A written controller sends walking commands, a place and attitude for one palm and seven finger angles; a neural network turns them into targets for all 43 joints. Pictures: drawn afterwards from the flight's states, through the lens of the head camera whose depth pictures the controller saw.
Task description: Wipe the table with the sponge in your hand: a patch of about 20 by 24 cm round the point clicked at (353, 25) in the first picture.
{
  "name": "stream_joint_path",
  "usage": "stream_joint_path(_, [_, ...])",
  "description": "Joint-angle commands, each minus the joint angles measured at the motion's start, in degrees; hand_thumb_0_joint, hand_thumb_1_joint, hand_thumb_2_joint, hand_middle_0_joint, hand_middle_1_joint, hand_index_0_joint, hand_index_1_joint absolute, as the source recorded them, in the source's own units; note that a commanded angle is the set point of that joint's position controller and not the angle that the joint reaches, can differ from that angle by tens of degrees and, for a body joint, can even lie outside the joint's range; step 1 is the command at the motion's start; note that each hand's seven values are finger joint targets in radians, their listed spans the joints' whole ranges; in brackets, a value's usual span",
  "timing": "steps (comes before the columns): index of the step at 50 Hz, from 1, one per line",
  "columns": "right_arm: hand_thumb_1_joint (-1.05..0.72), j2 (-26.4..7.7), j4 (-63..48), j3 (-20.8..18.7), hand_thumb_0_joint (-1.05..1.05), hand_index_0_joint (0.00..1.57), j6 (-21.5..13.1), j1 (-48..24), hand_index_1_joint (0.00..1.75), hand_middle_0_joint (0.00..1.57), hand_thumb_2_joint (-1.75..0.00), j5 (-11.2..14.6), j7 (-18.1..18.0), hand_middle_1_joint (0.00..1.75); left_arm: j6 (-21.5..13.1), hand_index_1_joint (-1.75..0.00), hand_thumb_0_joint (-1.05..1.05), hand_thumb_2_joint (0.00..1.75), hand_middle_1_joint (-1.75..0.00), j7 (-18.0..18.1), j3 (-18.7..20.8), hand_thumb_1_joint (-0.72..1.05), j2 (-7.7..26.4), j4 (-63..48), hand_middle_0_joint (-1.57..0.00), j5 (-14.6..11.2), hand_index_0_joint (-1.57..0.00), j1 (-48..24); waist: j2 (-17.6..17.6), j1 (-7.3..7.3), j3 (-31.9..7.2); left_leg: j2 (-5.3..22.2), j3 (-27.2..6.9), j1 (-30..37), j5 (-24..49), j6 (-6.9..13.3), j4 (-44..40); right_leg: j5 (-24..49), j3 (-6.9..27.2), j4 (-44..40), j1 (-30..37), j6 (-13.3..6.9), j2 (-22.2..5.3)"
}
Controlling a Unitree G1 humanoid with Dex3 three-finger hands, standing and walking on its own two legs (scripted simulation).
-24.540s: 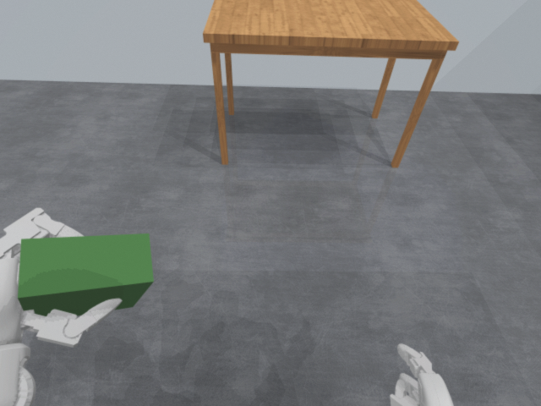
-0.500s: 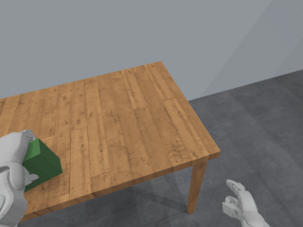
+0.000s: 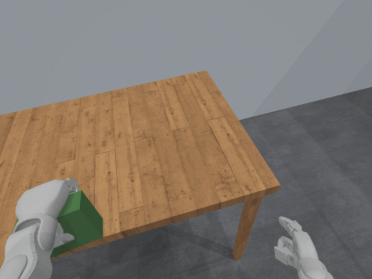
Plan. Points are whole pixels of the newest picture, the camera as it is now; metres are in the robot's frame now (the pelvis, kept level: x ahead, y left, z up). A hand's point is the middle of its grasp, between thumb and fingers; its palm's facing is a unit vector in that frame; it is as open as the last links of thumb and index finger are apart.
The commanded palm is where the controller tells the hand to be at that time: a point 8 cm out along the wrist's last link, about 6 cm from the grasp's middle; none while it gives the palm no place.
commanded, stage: lower the sponge onto the table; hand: left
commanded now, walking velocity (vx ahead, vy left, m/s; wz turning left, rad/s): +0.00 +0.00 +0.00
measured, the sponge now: (67, 229) +0.20 +0.30 +0.00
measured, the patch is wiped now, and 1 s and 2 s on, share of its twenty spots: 0.00 0.10 0.50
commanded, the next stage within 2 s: wipe forward along the first lane in 0.44 s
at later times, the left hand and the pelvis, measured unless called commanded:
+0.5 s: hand (66, 209) +0.22 +0.29 +0.06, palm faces -0.07 -0.06 -1.00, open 9.2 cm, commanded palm +0.20 +0.30 +0.11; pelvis +0.00 -0.01 +0.00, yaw +0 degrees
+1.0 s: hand (76, 192) +0.27 +0.30 +0.04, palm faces -0.08 -0.06 -1.00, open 9.3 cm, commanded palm +0.24 +0.32 +0.09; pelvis +0.00 -0.01 +0.00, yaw -1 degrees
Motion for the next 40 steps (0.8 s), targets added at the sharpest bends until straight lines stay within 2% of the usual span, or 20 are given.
stream_joint_path(1, [-0.9, -4.77, -9.36, -2.61, 0.0, 0.2, -4.11, -6.61, 0.3, 0.2, -0.9, -2.26, -1.35, 0.3, -12.28, -1.6, 0.0, 1.3, -1.6, 6.1, 11.65, 0.1, 18.69, -21.79, -1.2, 7.24, -1.2, -14.86, -0.32, 1.42, -14.88, 0.17, -3.57, 9.62, 18.65, 2.13, -1.32, 14.44, 2.87, -2.07, 1.4, -3.22, 1.34])
stream_joint_path(3, [-0.9, -5.16, -8.36, -2.79, 0.0, 0.2, -3.96, -6.94, 0.3, 0.2, -0.9, -2.77, -1.72, 0.3, -14.12, -1.6, 0.0, 1.3, -1.6, 11.25, 18.95, 0.1, 24.22, -22.77, -1.2, 10.34, -1.2, -14.57, 4.52, 3.17, -14.68, 0.49, -4.15, 9.99, 19.96, 1.04, -1.28, 13.31, 5.41, -2.0, 0.99, -4.91, 2.39])
stream_joint_path(4, [-0.9, -4.15, -8.36, -3.02, 0.0, 0.2, -3.77, -5.7, 0.3, 0.2, -0.9, -2.61, -1.91, 0.3, -13.83, -1.6, 0.0, 1.3, -1.6, 13.33, 16.55, 0.1, 19.77, -20.53, -1.2, 11.13, -1.2, -14.73, 4.97, 2.41, -14.36, 0.66, -3.02, 9.32, 20.77, 0.62, -0.54, 12.75, 3.82, -1.57, -0.11, -4.98, 2.2])
stream_joint_path(5, [-0.9, -4.48, -8.16, -3.72, 0.0, 0.2, -3.61, -5.41, 0.3, 0.2, -0.9, -2.18, -1.72, 0.3, -12.85, -1.6, 0.0, 1.3, -1.6, 15.04, 17.25, 0.1, 18.64, -16.54, -1.2, 10.58, -1.2, -12.53, 3.63, 2.31, -12.81, 0.9, -3.06, 8.77, 20.33, 0.08, -0.37, 12.56, 4.99, -2.0, -1.27, -5.12, 2.18])
stream_joint_path(7, [-0.9, -5.12, -7.16, -4.42, 0.0, 0.2, -2.71, -6.67, 0.3, 0.2, -0.9, -0.89, -1.0, 0.3, -9.24, -1.6, 0.0, 1.3, -1.6, 16.25, 15.65, 0.1, 15.21, -10.56, -1.2, 7.4, -1.2, -9.73, 2.49, 2.38, -9.94, 0.71, -2.61, 6.16, 17.82, -0.38, -1.1, 13.19, 5.53, -2.6, -0.8, -4.71, 1.67])
stream_joint_path(8, [-0.9, -5.27, -6.36, -4.09, 0.0, 0.2, -2.5, -9.01, 0.3, 0.2, -0.9, -0.18, -0.58, 0.3, -6.85, -1.6, 0.0, 1.3, -1.6, 16.12, 16.08, 0.1, 14.56, -6.92, -1.2, 5.03, -1.2, -7.72, -0.15, 3.02, -8.21, 0.08, -2.98, 5.42, 16.57, -0.24, -1.96, 12.87, 5.91, -3.21, 0.18, -4.66, 1.84])
stream_joint_path(9, [-0.9, -5.61, -6.36, -3.91, 0.0, 0.2, -2.03, -9.12, 0.3, 0.2, -0.9, 0.19, -0.33, 0.3, -4.38, -1.6, 0.0, 1.3, -1.6, 14.97, 12.23, 0.1, 11.34, -4.55, -1.2, 3.34, -1.2, -7.88, -2.0, 2.36, -8.32, 0.32, -1.96, 4.16, 15.79, 0.07, -1.99, 13.25, 3.64, -3.21, 0.31, -3.57, 1.3])
stream_joint_path(11, [-0.9, -6.57, -6.42, -3.4, 0.0, 0.2, -1.61, -10.86, 0.3, 0.2, -0.9, 0.86, -0.22, 0.3, -0.44, -1.6, 0.0, 1.3, -1.6, 11.99, 9.69, 0.1, 10.54, -0.84, -1.2, 1.03, -1.2, -5.95, -5.99, 1.73, -7.27, 0.06, -2.04, 2.5, 14.13, 0.29, -2.87, 14.11, 3.36, -3.3, 1.5, -2.4, 0.64])
stream_joint_path(13, [-0.9, -6.66, -7.2, -2.74, 0.0, 0.2, -1.49, -13.78, 0.3, 0.2, -0.9, 1.35, -0.19, 0.3, 1.79, -1.6, 0.0, 1.3, -1.6, 8.3, 5.36, 0.1, 8.41, -1.91, -1.2, 1.22, -1.2, -5.34, -4.5, 0.89, -5.91, -0.53, -2.21, 2.59, 13.16, 0.67, -3.36, 13.74, 4.09, -3.19, 1.31, -2.61, 0.72])
stream_joint_path(16, [-0.9, -6.19, -8.99, -2.46, 0.0, 0.2, -2.59, -11.06, 0.3, 0.2, -0.9, 0.53, -0.26, 0.3, -1.06, -1.6, 0.0, 1.3, -1.6, 4.15, 0.45, 0.1, 7.68, -8.28, -1.2, 2.81, -1.2, -11.3, -4.78, -1.26, -9.03, -0.69, -2.71, 3.67, 12.46, 2.04, -2.15, 13.31, 2.58, -3.01, 0.89, -2.03, 0.33])
stream_joint_path(18, [-0.9, -5.66, -8.82, -2.52, 0.0, 0.2, -3.79, -10.26, 0.3, 0.2, -0.9, -0.63, -0.72, 0.3, -6.74, -1.6, 0.0, 1.3, -1.6, 4.4, 6.07, 0.1, 14.07, -13.79, -1.2, 4.5, -1.2, -14.88, -3.87, -0.5, -12.46, -0.65, -3.04, 6.38, 13.22, 2.58, -1.15, 13.44, 4.23, -2.68, 0.9, -2.58, 1.23])
stream_joint_path(19, [-0.9, -4.9, -9.18, -2.75, 0.0, 0.2, -4.32, -7.79, 0.3, 0.2, -0.9, -1.25, -1.14, 0.3, -9.68, -1.6, 0.0, 1.3, -1.6, 5.15, 6.33, 0.1, 13.84, -15.69, -1.2, 5.33, -1.2, -14.23, -3.25, -0.21, -14.26, -0.84, -2.39, 7.0, 14.28, 2.9, -0.38, 13.97, 2.75, -2.14, 1.25, -2.41, 1.05])
stream_joint_path(20, [-0.9, -5.01, -8.51, -3.13, 0.0, 0.2, -4.5, -6.31, 0.3, 0.2, -0.9, -1.85, -1.36, 0.3, -12.27, -1.6, 0.0, 1.3, -1.6, 6.65, 10.77, 0.1, 17.68, -15.2, -1.2, 6.64, -1.2, -12.77, -3.08, 0.77, -14.41, -0.71, -2.57, 7.71, 15.64, 2.66, -0.15, 14.84, 3.52, -2.12, 1.12, -2.84, 1.27])
stream_joint_path(22, [-0.9, -5.03, -7.38, -3.87, 0.0, 0.2, -4.12, -5.57, 0.3, 0.2, -0.9, -2.39, -1.62, 0.3, -15.13, -1.6, 0.0, 1.3, -1.6, 10.17, 13.31, 0.1, 17.86, -13.42, -1.2, 8.6, -1.2, -13.0, -1.7, 1.1, -13.58, -0.53, -2.37, 8.27, 17.45, 1.87, 0.4, 15.61, 4.15, -1.92, -0.23, -3.47, 1.6])
stream_joint_path(23, [-0.9, -5.11, -7.51, -3.84, 0.0, 0.2, -4.32, -6.35, 0.3, 0.2, -0.9, -1.96, -1.58, 0.3, -15.2, -1.6, 0.0, 1.3, -1.6, 11.46, 15.22, 0.1, 17.95, -12.64, -1.2, 8.01, -1.2, -11.14, -0.72, 1.58, -12.16, -0.45, -3.07, 7.95, 17.19, 1.54, 0.0, 15.19, 5.01, -2.11, -0.63, -3.96, 1.99])
stream_joint_path(28, [-0.9, -6.08, -6.06, -4.42, 0.0, 0.2, -2.75, -8.6, 0.3, 0.2, -0.9, 0.13, -0.29, 0.3, -8.74, -1.6, 0.0, 1.3, -1.6, 13.14, 12.93, 0.1, 12.33, -2.28, -1.2, 4.64, -1.2, -7.02, -1.33, 1.76, -5.71, -0.26, -2.25, 3.1, 14.56, 0.4, -1.32, 13.56, 4.62, -2.57, -2.23, -3.6, 1.57])
stream_joint_path(29, [-0.9, -6.26, -6.48, -4.22, 0.0, 0.2, -2.51, -7.69, 0.3, 0.2, -0.9, 0.2, -0.29, 0.3, -7.27, -1.6, 0.0, 1.3, -1.6, 12.47, 9.46, 0.1, 10.43, -1.52, -1.2, 4.39, -1.2, -8.88, -1.93, 1.05, -6.96, -0.26, -1.63, 2.12, 13.81, 0.72, -1.42, 13.15, 2.8, -2.24, -1.74, -3.03, 1.34])
stream_joint_path(32, [-0.9, -6.77, -6.29, -4.01, 0.0, 0.2, -2.4, -8.55, 0.3, 0.2, -0.9, 0.24, -0.72, 0.3, -5.6, -1.6, 0.0, 1.3, -1.6, 10.9, 8.34, 0.1, 12.9, -0.27, -1.2, 5.15, -1.2, -14.17, -3.91, 0.01, -9.18, -0.71, -1.69, 2.42, 13.18, 1.2, -1.33, 13.81, 3.09, -2.2, -0.67, -2.46, 0.82])
stream_joint_path(37, [-0.9, -5.99, -5.54, -4.33, 0.0, 0.2, -4.24, -6.33, 0.3, 0.2, -0.9, -0.94, -1.56, 0.3, -11.61, -1.6, 0.0, 1.3, -1.6, 10.48, 7.69, 0.1, 14.5, -3.0, -1.2, 7.74, -1.2, -23.48, -2.06, -1.02, -14.32, -0.92, -1.88, 6.25, 15.38, 2.13, 0.67, 15.69, 3.18, -1.41, -1.54, -2.81, 1.21])
stream_joint_path(40, [-0.9, -5.79, -4.71, -4.65, 0.0, 0.2, -4.62, -4.55, 0.3, 0.2, -0.9, -0.95, -1.69, 0.3, -13.55, -1.6, 0.0, 1.3, -1.6, 11.44, 7.93, 0.1, 13.13, 0.82, -1.2, 8.07, -1.2, -21.87, -2.72, -1.19, -13.78, -0.71, -1.8, 5.62, 15.99, 1.87, 1.19, 16.23, 2.34, -0.86, -2.89, -2.82, 1.44])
